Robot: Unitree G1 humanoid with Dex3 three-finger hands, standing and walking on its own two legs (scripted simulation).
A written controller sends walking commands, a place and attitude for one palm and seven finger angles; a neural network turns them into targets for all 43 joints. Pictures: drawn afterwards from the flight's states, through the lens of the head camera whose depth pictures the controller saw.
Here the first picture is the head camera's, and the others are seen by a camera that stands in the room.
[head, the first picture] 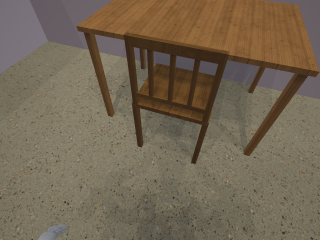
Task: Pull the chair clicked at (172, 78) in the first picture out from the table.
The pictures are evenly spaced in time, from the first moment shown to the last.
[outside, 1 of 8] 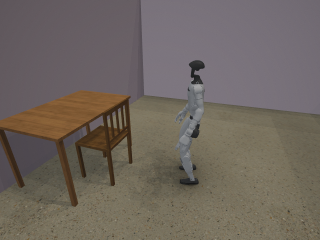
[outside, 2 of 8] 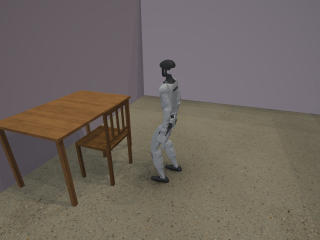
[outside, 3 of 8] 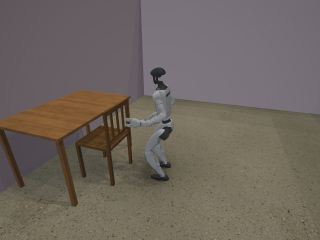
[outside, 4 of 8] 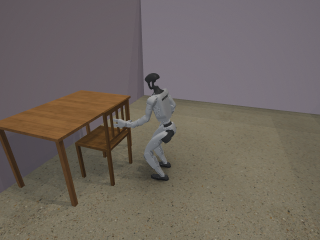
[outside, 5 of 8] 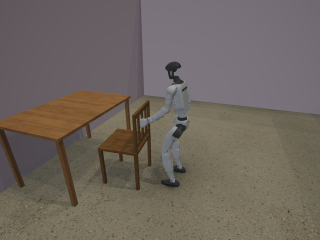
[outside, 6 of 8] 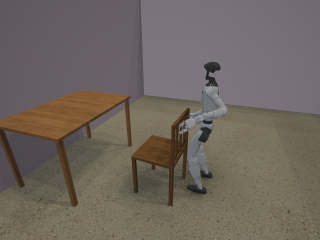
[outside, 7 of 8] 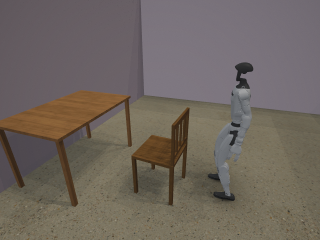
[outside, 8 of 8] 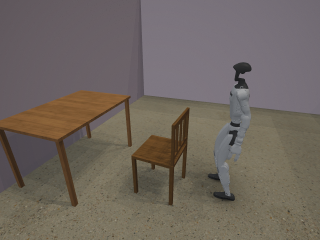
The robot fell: no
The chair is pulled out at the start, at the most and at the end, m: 0.00 0.69 0.68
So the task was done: yes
